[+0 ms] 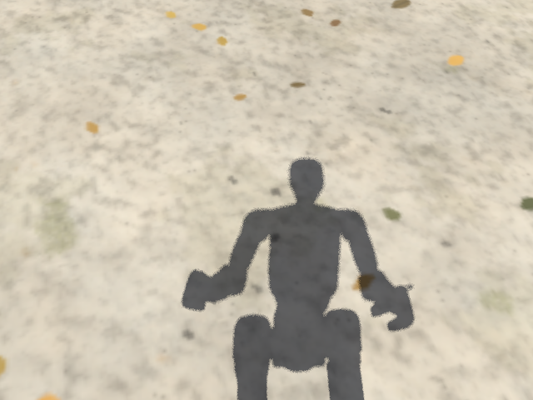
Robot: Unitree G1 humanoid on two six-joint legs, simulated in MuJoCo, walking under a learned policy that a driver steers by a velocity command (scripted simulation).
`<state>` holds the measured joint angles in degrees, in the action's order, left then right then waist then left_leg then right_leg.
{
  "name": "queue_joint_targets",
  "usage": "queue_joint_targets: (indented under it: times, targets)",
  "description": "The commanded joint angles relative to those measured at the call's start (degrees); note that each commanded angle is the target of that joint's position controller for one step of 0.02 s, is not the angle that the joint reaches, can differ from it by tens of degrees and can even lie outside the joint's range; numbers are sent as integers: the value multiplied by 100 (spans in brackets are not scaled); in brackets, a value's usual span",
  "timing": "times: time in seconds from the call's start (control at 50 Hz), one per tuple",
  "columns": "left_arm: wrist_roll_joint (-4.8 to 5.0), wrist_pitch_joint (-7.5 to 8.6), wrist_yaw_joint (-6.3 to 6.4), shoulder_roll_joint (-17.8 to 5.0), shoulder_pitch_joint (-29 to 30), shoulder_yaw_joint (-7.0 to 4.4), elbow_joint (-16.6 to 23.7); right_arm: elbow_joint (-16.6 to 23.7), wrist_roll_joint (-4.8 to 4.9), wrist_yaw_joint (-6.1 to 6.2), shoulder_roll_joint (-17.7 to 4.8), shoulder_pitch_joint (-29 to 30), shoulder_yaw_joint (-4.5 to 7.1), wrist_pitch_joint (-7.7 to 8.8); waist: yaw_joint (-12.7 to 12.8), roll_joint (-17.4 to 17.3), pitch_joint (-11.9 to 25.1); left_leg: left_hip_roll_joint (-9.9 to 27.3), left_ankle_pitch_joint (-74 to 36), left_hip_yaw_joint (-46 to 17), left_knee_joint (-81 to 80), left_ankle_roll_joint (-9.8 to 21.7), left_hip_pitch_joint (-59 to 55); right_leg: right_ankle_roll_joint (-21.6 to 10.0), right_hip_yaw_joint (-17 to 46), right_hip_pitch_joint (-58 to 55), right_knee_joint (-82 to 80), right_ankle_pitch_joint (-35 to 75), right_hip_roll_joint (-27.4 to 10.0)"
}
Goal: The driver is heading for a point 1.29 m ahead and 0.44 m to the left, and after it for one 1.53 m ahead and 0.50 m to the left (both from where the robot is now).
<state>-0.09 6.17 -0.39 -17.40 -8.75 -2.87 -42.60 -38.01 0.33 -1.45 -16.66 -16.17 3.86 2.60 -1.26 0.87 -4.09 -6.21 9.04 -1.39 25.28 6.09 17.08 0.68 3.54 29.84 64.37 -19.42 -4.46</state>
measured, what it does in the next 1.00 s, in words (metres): walks ahead, turning left: right foot, then left foot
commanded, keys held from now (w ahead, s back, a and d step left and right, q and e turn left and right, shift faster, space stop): w+q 0.94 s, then w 0.06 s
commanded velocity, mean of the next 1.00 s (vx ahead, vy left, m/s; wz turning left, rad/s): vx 0.50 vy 0.00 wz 0.59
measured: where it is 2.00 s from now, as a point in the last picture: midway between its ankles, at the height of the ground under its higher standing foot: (139, 224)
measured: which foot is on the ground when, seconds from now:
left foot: down 0.00-0.30, up 0.32-0.80, down 0.82-1.00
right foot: up 0.00-0.28, down 0.30-0.82, up 0.84-1.00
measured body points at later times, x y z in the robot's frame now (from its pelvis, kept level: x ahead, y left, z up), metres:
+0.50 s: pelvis +0.28 -0.05 +0.00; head +0.31 -0.05 +0.45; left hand +0.29 +0.24 -0.10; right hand +0.49 -0.28 -0.10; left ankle +0.24 +0.08 -0.65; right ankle +0.32 -0.15 -0.74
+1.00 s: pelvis +0.51 +0.11 +0.00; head +0.54 +0.14 +0.45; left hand +0.48 +0.42 -0.10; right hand +0.77 -0.05 -0.09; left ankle +0.51 +0.18 -0.74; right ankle +0.61 -0.04 -0.66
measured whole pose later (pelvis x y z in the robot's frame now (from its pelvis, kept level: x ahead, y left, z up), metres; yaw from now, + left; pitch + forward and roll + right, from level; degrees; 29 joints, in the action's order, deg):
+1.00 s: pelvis +0.51 +0.11 +0.00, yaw +35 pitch +1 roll +0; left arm -0.1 6.1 -0.6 -18.3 -9.2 -2.5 -42.9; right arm -36.2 0.3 -1.4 -16.7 -16.0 3.7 2.5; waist -0.8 1.4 -3.9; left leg -6.2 9.2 -1.8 24.5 5.8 16.1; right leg 1.2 3.1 30.5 63.6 -18.4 -5.2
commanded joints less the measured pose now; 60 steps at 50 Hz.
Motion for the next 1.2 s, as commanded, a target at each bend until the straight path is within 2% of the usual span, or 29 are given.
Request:
queue_joint_targets:
  times: [0.02,0.1,0.18,0.24,0.28,0.3,0.32,0.34,0.36,0.38,0.4,0.44,0.48,0.54,0.62,0.7,0.76,0.78,0.8,0.82,0.84,0.86,0.88,0.9,0.92,0.94,1.0,1.1,1.2]
  targets:
    - [-98,-55,37,-490,-171,-131,302,457,13,113,-855,189,228,140,226,-209,597,1492,-1433,-1692,-1245,1155,-461,236,20,423,-691,508,-131]
    - [-65,-52,-3,-259,745,-11,513,312,64,225,-976,-88,268,73,-117,-442,372,1084,-688,-1274,-1190,773,-73,378,-55,60,-2526,2099,188]
    - [44,24,-81,-430,1199,-55,673,139,115,234,-989,-419,289,23,-286,-580,349,1240,-64,-1732,-873,613,-335,305,94,-265,-3327,2372,391]
    - [68,102,-118,-650,1012,-166,655,112,108,258,-925,-405,291,-25,-116,-799,395,1406,3,-2240,-354,496,-750,94,181,-554,-3583,1702,416]
    - [35,158,-78,-819,190,-297,449,161,84,252,-677,-317,213,-50,324,-840,743,1092,-273,-2140,437,239,-603,-192,79,-1751,-3898,1532,344]
    - [-62,180,-31,-1103,-615,-386,373,246,17,232,-311,-357,76,-36,657,-275,1473,741,285,-1682,1965,12,-15,-555,930,-3115,-3864,1119,-559]
    - [-127,95,-41,-1576,-1157,-501,183,434,179,230,-23,-1083,-24,7,360,1644,2161,-23,2436,-882,3824,-394,1979,-1483,3591,-4872,-4455,-424,-1811]
    - [11,70,-86,-1089,-1072,-406,213,303,237,262,-612,-1077,68,6,463,1292,1831,416,2395,-973,4675,-486,2770,-1477,4261,-4759,-4789,-1734,-1940]
    - [32,33,-61,-743,-837,-309,282,332,192,265,-943,-501,166,-26,599,800,1151,606,1865,-888,4920,-524,2956,-1228,3390,-4153,-4845,-1493,-1707]
    - [-18,-6,-46,-613,-567,-254,313,377,119,277,-934,-200,178,-55,531,429,799,799,1450,-716,4859,-555,2788,-1074,2595,-3543,-4866,-652,-1469]
    - [-39,-32,-32,-475,-409,-210,270,442,62,257,-862,11,188,-53,460,368,506,949,1161,-707,4615,-571,2679,-1040,2025,-3060,-4964,56,-1247]
    - [-65,-9,2,-374,-333,-175,188,481,132,186,-651,-19,176,-91,298,600,394,1167,886,-605,4324,-567,2292,-974,1260,-2583,-5208,735,-988]
    - [-17,33,8,-447,-391,-206,72,547,140,159,-450,68,129,-143,276,540,317,1235,767,-495,4067,-604,2349,-1070,801,-2470,-5399,1181,-990]
    - [-19,36,20,-659,-460,-273,-70,677,103,134,-350,366,79,-155,306,355,247,1293,244,-449,3418,-685,2606,-1174,266,-2607,-5535,1890,-1074]
    - [5,-33,45,-807,-503,-284,-193,780,106,-1,-239,940,11,-75,500,276,109,1223,-852,-109,2130,-625,2315,-999,-592,-2710,-5551,2373,-900]
    - [96,-144,53,-1001,-837,-324,-381,1005,131,-149,-201,1541,-18,-56,658,231,-102,1094,-852,244,1316,-436,2149,-879,-989,-3168,-5436,2731,-1059]
    - [179,-250,92,-1250,-833,-399,-402,1065,87,-195,-459,1355,108,-92,344,440,169,674,-75,630,1083,-107,1447,-720,-1316,-3554,-4593,5076,-1127]
    - [200,-293,119,-1337,-811,-427,-388,978,72,-184,-643,906,209,-119,46,499,465,446,153,759,1030,50,824,-663,-1423,-3557,-3857,5920,-1094]
    - [222,-323,146,-1305,-726,-410,-354,747,86,-135,-893,18,368,-145,-473,376,922,229,-166,788,685,266,-447,-517,-1575,-3109,-2728,5984,-950]
    - [98,-298,165,-1073,-797,-313,-273,495,116,-17,-1267,-960,547,-215,-901,-102,1427,620,-208,-44,604,546,-2242,-290,-1550,-1739,-1062,4390,-737]
    - [-134,-168,71,-213,-1326,-33,91,556,160,27,-1903,-671,596,-167,-87,-1733,1885,2156,752,-3346,113,1573,-3967,25,-1143,833,980,-1190,436]
    - [38,42,-14,-694,-771,-89,153,732,118,-8,-1426,-878,453,-63,-551,-1108,2632,2506,1582,-4649,-692,1791,-4179,-35,162,1406,1608,-1443,525]
    - [244,144,-57,-948,-204,-161,351,633,58,-33,-1142,-695,354,25,-594,-797,1766,2342,1161,-3828,-846,1471,-3606,-126,192,1811,1475,-846,272]
    - [197,201,-34,-846,-128,-117,374,617,73,-32,-1038,-381,316,71,-331,-356,1233,2091,529,-3137,-854,1292,-2748,-164,164,1603,952,-341,39]
    - [54,207,6,-826,-153,-130,308,657,55,-22,-904,-12,272,82,-84,-159,932,1871,-150,-2635,-887,1156,-2012,-110,157,1249,465,-80,-117]
    - [-1,151,7,-866,-281,-161,268,727,-13,-2,-785,212,219,94,117,-262,821,1709,-685,-2317,-994,1105,-1506,-66,201,861,214,105,-227]
    - [-64,-40,-9,-658,-459,-121,154,604,-9,69,-710,285,170,148,274,-301,705,1602,-1579,-1732,-1226,1145,-751,196,-8,477,-373,421,-263]
    - [-49,-58,-54,-305,537,32,365,248,12,186,-855,-93,177,147,-116,-415,353,1174,-1170,-902,-1341,738,-323,325,-185,181,-2402,2390,-46]
    - [49,12,-166,-430,1215,14,594,-122,70,168,-929,-578,189,136,-392,-476,77,1572,-639,-1245,-1134,658,-1001,78,-106,278,-3321,2585,115]
Velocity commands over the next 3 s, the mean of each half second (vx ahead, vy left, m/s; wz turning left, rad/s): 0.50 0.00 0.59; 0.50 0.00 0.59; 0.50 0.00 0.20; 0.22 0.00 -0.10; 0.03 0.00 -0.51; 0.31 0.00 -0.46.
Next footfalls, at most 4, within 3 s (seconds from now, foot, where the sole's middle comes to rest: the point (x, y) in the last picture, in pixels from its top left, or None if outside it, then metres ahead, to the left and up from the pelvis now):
0.30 right None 0.36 -0.14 -0.77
0.82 left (188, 360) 0.54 0.20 -0.77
1.32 right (197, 237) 0.90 0.20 -0.77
1.78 left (86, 223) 0.96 0.53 -0.77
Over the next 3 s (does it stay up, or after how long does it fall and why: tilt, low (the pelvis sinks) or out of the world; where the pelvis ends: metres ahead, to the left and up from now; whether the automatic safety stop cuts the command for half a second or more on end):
stays up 1.09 0.38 0.00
